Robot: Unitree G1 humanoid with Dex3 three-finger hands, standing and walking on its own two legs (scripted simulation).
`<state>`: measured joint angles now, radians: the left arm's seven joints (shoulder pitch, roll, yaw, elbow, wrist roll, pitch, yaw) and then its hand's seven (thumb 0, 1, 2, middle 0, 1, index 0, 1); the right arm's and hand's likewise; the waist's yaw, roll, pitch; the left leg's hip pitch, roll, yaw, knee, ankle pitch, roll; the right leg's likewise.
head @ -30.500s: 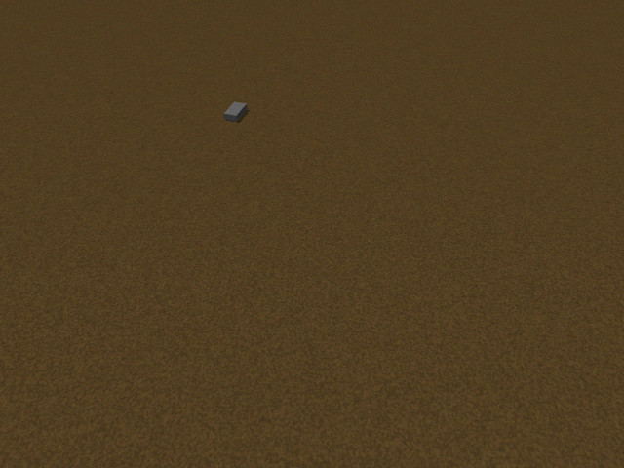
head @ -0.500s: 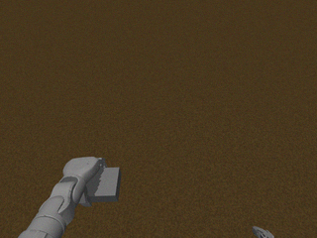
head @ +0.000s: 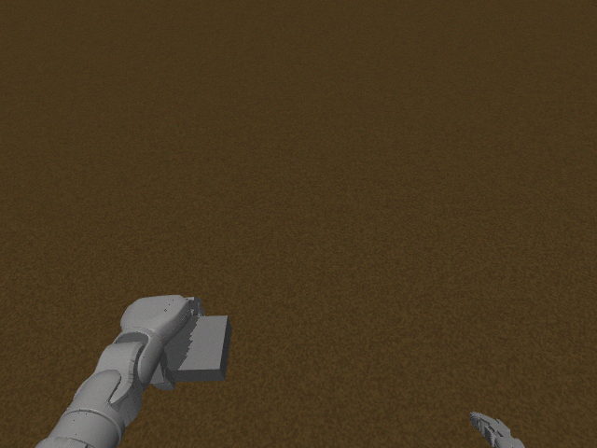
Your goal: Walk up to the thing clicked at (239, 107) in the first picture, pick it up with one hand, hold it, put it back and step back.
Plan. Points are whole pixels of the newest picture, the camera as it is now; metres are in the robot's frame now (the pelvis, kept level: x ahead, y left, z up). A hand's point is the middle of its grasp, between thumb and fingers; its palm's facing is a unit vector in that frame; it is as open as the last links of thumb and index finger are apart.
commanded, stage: hold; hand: left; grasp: from above
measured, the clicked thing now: (175, 348) +0.30 +0.22 -0.06
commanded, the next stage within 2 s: crouch in 0.42 s
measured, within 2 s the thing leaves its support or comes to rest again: neither
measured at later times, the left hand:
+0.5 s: hand (167, 337) +0.31 +0.22 -0.04, palm faces -0.44 -0.08 -0.89, open 11.1 cm
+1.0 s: hand (179, 365) +0.31 +0.24 -0.15, palm faces -0.45 +0.00 -0.89, open 11.1 cm
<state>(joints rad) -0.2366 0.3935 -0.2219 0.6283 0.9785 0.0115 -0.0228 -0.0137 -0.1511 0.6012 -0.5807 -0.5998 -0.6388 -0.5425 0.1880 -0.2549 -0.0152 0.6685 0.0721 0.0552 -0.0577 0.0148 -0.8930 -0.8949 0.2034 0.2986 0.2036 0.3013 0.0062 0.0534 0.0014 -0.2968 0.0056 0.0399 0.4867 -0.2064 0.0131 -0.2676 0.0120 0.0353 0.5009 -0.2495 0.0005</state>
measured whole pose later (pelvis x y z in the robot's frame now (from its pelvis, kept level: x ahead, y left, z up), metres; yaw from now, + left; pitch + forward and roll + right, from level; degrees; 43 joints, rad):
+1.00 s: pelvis -0.01 +0.00 -0.05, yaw +1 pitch +13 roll -1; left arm -0.40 0.37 -0.18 0.98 1.14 -0.06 0.26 -0.01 -0.15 0.60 -0.57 -0.60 -0.63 -0.55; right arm 0.21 -0.27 -0.06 0.69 0.02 0.06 0.00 0.01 -0.88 -0.89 0.20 0.30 0.21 0.30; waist -0.04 0.00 -0.09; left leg -0.77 0.01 0.00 0.90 -0.36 0.01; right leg -0.71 0.02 0.00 0.88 -0.40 0.00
